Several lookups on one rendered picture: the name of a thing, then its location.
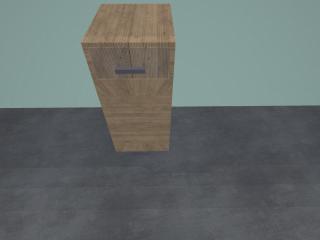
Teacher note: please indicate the cabinet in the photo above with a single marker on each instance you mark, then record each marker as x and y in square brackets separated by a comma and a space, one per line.
[137, 110]

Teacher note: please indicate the drawer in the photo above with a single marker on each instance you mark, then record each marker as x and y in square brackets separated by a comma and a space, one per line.
[155, 58]

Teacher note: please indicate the handle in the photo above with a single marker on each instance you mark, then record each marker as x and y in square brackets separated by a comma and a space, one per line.
[129, 70]

